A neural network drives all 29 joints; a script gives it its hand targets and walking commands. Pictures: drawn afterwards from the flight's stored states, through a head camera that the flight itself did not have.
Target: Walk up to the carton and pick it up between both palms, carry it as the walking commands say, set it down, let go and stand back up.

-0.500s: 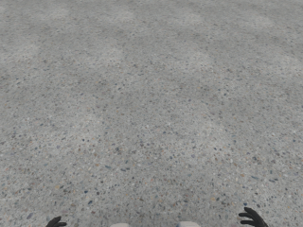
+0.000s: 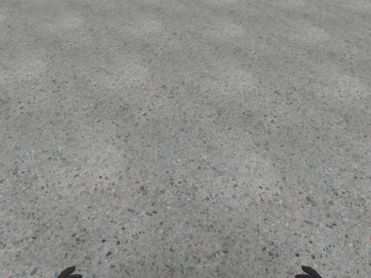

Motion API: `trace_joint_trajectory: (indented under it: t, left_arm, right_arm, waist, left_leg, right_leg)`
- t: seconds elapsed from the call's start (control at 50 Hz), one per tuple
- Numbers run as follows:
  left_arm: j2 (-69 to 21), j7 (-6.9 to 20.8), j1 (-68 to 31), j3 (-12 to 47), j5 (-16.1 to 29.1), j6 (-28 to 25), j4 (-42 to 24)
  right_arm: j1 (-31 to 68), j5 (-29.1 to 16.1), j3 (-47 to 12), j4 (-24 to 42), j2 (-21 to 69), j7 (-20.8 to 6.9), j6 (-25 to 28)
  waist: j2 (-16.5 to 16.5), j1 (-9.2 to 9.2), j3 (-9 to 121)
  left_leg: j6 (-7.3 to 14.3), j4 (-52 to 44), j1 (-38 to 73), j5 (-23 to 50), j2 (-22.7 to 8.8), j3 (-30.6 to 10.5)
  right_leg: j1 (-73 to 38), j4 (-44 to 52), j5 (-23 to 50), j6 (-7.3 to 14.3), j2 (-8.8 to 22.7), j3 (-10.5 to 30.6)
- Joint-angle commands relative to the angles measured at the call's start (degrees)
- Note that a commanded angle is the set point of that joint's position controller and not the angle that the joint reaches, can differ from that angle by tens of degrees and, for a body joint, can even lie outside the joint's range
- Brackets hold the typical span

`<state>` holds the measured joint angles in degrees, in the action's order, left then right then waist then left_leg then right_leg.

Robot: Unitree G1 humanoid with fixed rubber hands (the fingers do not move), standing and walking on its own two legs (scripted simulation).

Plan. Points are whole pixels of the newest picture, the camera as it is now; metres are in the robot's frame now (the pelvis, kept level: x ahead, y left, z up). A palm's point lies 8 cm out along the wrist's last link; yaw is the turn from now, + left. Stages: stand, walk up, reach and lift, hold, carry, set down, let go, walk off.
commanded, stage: stand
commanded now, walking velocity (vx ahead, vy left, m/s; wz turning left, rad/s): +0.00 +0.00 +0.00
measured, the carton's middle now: out of the picture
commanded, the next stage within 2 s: walk up in 0.62 s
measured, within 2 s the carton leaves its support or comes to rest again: neither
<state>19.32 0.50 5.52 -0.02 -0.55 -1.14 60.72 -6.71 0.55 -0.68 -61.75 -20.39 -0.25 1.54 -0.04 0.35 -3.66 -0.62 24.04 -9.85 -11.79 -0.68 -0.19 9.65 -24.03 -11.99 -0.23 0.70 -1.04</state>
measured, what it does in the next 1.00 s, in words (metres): stands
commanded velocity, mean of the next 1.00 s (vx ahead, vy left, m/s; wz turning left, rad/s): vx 0.01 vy -0.01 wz -0.10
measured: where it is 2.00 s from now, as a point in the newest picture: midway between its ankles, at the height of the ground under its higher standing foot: outside the picture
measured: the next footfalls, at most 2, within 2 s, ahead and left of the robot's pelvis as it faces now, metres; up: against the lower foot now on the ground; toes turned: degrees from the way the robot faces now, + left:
left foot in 1.52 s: +0.00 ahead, +0.14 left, +0.00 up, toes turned -15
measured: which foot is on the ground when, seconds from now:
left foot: down 0.00-1.00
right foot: down 0.00-1.00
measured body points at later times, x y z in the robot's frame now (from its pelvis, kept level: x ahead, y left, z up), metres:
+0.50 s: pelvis +0.00 +0.00 +0.00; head +0.02 +0.00 +0.45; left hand +0.08 +0.30 -0.13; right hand +0.09 -0.30 -0.13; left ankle +0.01 +0.13 -0.74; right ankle +0.01 -0.12 -0.74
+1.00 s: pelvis +0.00 -0.01 -0.01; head +0.03 -0.02 +0.43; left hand +0.09 +0.28 -0.15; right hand +0.07 -0.31 -0.15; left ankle +0.02 +0.13 -0.74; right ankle +0.01 -0.12 -0.74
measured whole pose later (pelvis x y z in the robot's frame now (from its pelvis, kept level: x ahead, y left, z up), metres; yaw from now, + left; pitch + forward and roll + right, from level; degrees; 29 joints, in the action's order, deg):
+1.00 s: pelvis +0.00 -0.01 -0.01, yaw -6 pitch -2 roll +2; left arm 19.1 1.9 9.3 -2.8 0.1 2.6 58.0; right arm -6.6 1.7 1.8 -54.8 -18.1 1.5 -2.2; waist 0.9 -1.0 -6.3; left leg -1.6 32.4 -13.3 -17.0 -3.0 6.1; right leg 18.5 -38.9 -16.5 0.3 0.3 1.1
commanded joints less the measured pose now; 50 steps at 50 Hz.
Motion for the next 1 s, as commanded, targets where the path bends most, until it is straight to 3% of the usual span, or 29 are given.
trace_joint_trajectory:
  t: [0.0,0.1,0.12,0.14,0.2,0.22,0.24,0.26,0.3,0.34,0.36,0.4,0.42,0.48,0.5,0.52,0.58,0.66,0.7,0.78,0.8,0.82,0.86,0.88,0.9,0.92,0.94,0.96,0.98]
  left_arm:
    - [12.8,-0.7,-1.9,-2.7,0.0,-1.2,-2.0]
    - [11.3,-0.6,-1.1,-2.3,0.1,-1.0,-1.5]
    - [12.5,-0.6,-2.1,-2.5,0.1,-0.9,-1.2]
    - [11.4,-0.5,-2.4,-2.2,-0.1,-1.0,-1.4]
    - [12.5,-0.5,-1.8,-2.2,0.2,-1.0,-0.9]
    - [11.3,-0.7,-1.8,-2.1,0.0,-0.9,-1.0]
    - [11.9,-0.6,-2.1,-2.2,0.0,-1.0,-1.2]
    - [11.9,-0.6,-1.1,-2.1,-0.1,-0.8,-0.5]
    - [12.6,-0.6,-1.7,-2.1,0.0,-0.9,-1.0]
    - [11.3,-0.4,-1.6,-2.0,0.2,-1.0,-0.8]
    - [12.3,-0.6,-1.6,-2.1,0.2,-0.9,-0.8]
    - [12.0,-0.7,-1.6,-2.0,-0.1,-0.9,-0.6]
    - [12.5,-0.8,-2.5,-2.3,0.1,-0.9,-0.7]
    - [12.2,-0.6,-1.0,-2.2,0.3,-1.1,-0.6]
    - [12.4,-0.6,-1.3,-2.0,0.2,-1.1,-0.8]
    - [12.0,-0.6,-1.8,-2.2,0.3,-0.9,-0.7]
    - [11.4,-0.7,-1.2,-2.1,0.1,-0.9,-0.9]
    - [11.8,-0.7,-0.8,-2.2,0.1,-0.7,-0.5]
    - [11.8,-0.8,-0.8,-2.1,0.1,-0.7,-0.1]
    - [12.3,-0.8,-1.6,-2.4,0.1,-0.8,-0.9]
    - [8.7,1.5,-2.1,-4.6,0.4,1.8,-5.2]
    - [7.1,1.9,-0.8,-3.6,0.2,2.2,-6.0]
    - [6.5,1.5,1.9,-3.9,0.7,2.4,-5.5]
    - [5.9,1.2,2.4,-3.8,0.9,2.5,-6.2]
    - [5.3,1.2,5.3,-4.0,1.0,3.0,-6.7]
    - [5.0,1.3,5.8,-4.1,0.8,3.5,-7.0]
    - [5.0,1.4,5.7,-4.1,0.5,3.5,-7.0]
    - [5.1,1.6,6.1,-4.2,0.4,3.4,-6.9]
    - [6.6,1.5,6.8,-4.6,0.2,3.2,-6.9]
  right_arm:
    - [1.5,0.0,2.2,2.5,-11.0,0.7,0.7]
    - [2.4,0.1,2.6,2.2,-11.9,0.6,1.1]
    - [2.3,0.1,2.1,2.0,-10.6,0.5,1.0]
    - [3.0,0.2,2.3,2.5,-11.2,0.7,0.9]
    - [2.8,0.1,1.9,2.1,-10.5,0.6,0.8]
    - [3.1,-0.2,2.2,2.2,-11.3,0.7,0.9]
    - [2.4,-0.2,2.1,2.1,-10.3,0.6,0.9]
    - [2.9,0.1,2.1,1.8,-11.7,0.6,0.9]
    - [2.4,-0.1,2.2,1.6,-10.8,0.6,0.7]
    - [3.2,0.1,2.4,1.5,-12.1,0.9,0.9]
    - [2.1,0.0,2.3,1.3,-11.5,0.8,0.7]
    - [3.7,0.0,2.3,1.8,-11.7,0.8,0.7]
    - [2.8,0.0,2.2,1.8,-11.1,0.8,0.6]
    - [2.9,0.1,2.4,1.0,-11.7,0.8,0.7]
    - [3.2,-0.2,2.2,1.6,-10.7,0.7,0.5]
    - [3.3,-0.1,2.1,1.5,-10.9,0.8,0.6]
    - [2.6,-0.1,2.4,1.0,-12.0,0.8,0.5]
    - [2.6,-0.1,2.4,1.5,-11.9,0.8,0.6]
    - [2.6,0.1,2.4,1.4,-11.6,0.6,0.7]
    - [2.2,0.0,2.4,1.1,-11.5,0.8,0.5]
    - [-7.4,2.1,4.3,3.8,-9.6,2.8,-2.1]
    - [-3.1,1.4,4.6,4.7,-8.4,2.5,-2.8]
    - [-1.6,0.9,4.8,8.1,-6.7,2.6,-3.0]
    - [-1.8,1.0,4.9,9.8,-6.8,2.4,-3.2]
    - [-1.9,1.2,5.1,10.7,-7.7,2.3,-3.4]
    - [1.1,1.3,5.3,11.6,-8.0,2.3,-3.6]
    - [2.8,1.4,5.3,12.5,-8.2,2.2,-3.9]
    - [3.6,1.3,5.1,13.2,-8.0,2.1,-4.0]
    - [3.2,0.8,5.0,13.8,-6.9,1.9,-4.4]
  waist:
    - [-0.1,-0.35,5.0]
    - [-1.9,-0.62,4.7]
    - [1.0,-0.36,5.5]
    - [-0.7,-0.37,5.9]
    - [0.5,-0.5,5.2]
    - [-1.7,-0.21,4.2]
    - [0.4,-0.09,5.0]
    - [-0.5,-0.47,3.7]
    - [0.8,-0.37,6.1]
    - [-0.7,-0.71,5.7]
    - [1.3,-0.52,6.1]
    - [-0.8,-0.4,5.8]
    - [-0.1,0.21,6.5]
    - [-0.1,-0.66,6.4]
    - [1.8,-0.26,6.3]
    - [-0.3,-0.28,5.8]
    - [-0.9,-0.24,5.5]
    - [1.2,-0.22,5.2]
    - [-0.8,-0.11,4.3]
    - [0.6,-0.23,4.4]
    - [2.8,2.16,3.9]
    - [-5.4,1.9,-1.4]
    - [-7.0,0.27,3.2]
    - [-7.1,0.61,5.4]
    - [-10.7,0.12,6.8]
    - [-11.9,-0.99,5.7]
    - [-11.7,-1.81,5.5]
    - [-9.6,-2.59,5.0]
    - [-1.9,-2.88,5.4]
  left_leg:
    - [2.1,-5.4,0.8,6.2,-5.7,-5.2]
    - [1.9,-6.2,0.3,4.0,-5.6,-5.2]
    - [2.0,-6.2,1.0,4.7,-6.2,-5.2]
    - [2.0,-6.1,1.7,5.2,-6.3,-5.4]
    - [2.1,-6.5,2.2,5.1,-6.4,-5.7]
    - [2.2,-6.4,1.1,4.0,-6.5,-5.6]
    - [2.0,-6.7,1.6,5.3,-6.3,-5.6]
    - [2.3,-6.5,1.2,5.2,-6.4,-5.5]
    - [2.0,-6.9,2.7,5.5,-6.4,-5.7]
    - [2.0,-6.5,1.9,5.7,-6.5,-5.6]
    - [2.0,-6.6,2.5,5.9,-6.3,-5.6]
    - [2.1,-6.2,2.6,7.8,-6.3,-5.4]
    - [1.8,-6.2,2.8,8.8,-6.2,-4.8]
    - [2.0,-6.2,3.5,9.4,-6.5,-5.4]
    - [2.0,-6.2,3.2,9.0,-6.3,-5.2]
    - [1.8,-6.2,2.2,7.6,-6.2,-4.8]
    - [1.7,-6.6,3.0,9.0,-6.1,-5.1]
    - [1.8,-6.9,3.0,7.8,-6.3,-5.7]
    - [1.9,-7.2,1.9,6.2,-6.4,-5.5]
    - [1.9,-7.1,2.4,6.7,-6.3,-5.2]
    - [3.1,-0.5,5.8,-17.5,-12.0,-8.4]
    - [3.0,-2.9,3.5,-2.1,-11.7,-4.6]
    - [3.8,0.2,3.5,14.1,-13.0,-1.1]
    - [4.7,1.1,2.0,16.8,-14.5,-2.0]
    - [6.3,1.7,-2.2,13.3,-17.2,-3.3]
    - [6.8,0.3,-6.1,9.3,-18.2,-3.7]
    - [6.9,0.6,-8.2,7.9,-18.2,-3.6]
    - [5.0,2.5,-8.2,5.7,-16.4,-0.5]
    - [1.8,8.6,-9.0,-0.3,-11.4,3.6]
  right_leg:
    - [-1.5,5.0,4.5,1.7,5.9,5.9]
    - [-2.6,6.1,4.5,1.5,5.9,6.0]
    - [-2.8,5.9,4.1,1.7,6.1,6.1]
    - [-2.1,5.9,4.7,1.7,6.1,5.8]
    - [-1.6,6.2,3.6,1.6,6.0,5.8]
    - [-1.7,6.7,4.0,1.7,6.2,6.1]
    - [-1.5,6.2,3.7,2.0,6.3,6.0]
    - [-1.2,6.5,3.8,1.9,6.1,5.9]
    - [-2.0,6.3,4.0,2.0,6.2,6.1]
    - [-2.8,6.8,4.7,1.6,6.5,6.0]
    - [-2.9,6.6,4.6,1.7,6.4,5.8]
    - [-2.8,6.8,7.8,1.4,6.5,5.7]
    - [-3.5,6.0,8.0,1.4,6.4,5.6]
    - [-3.3,6.3,7.8,1.2,6.5,5.6]
    - [-2.8,6.5,7.9,1.2,6.0,4.9]
    - [-3.6,6.7,8.7,1.3,6.6,5.6]
    - [-3.1,6.9,7.5,1.2,6.2,5.2]
    - [-2.4,7.3,5.5,1.2,5.9,4.9]
    - [-3.0,7.5,5.5,1.5,6.7,5.7]
    - [-2.7,7.3,5.4,1.6,6.6,5.6]
    - [9.8,-8.1,1.9,1.8,3.8,3.9]
    - [13.1,-7.9,11.8,0.9,3.0,5.3]
    - [10.1,-13.7,9.9,0.7,1.7,3.1]
    - [10.6,-17.1,9.4,0.8,1.2,2.9]
    - [6.9,-20.8,3.5,0.8,2.1,3.8]
    - [5.5,-21.4,-2.8,0.8,1.5,3.1]
    - [4.2,-19.1,-7.8,0.7,1.5,2.9]
    - [3.3,-14.5,-2.9,1.3,2.1,3.5]
    - [3.8,-7.8,6.4,3.1,4.4,9.1]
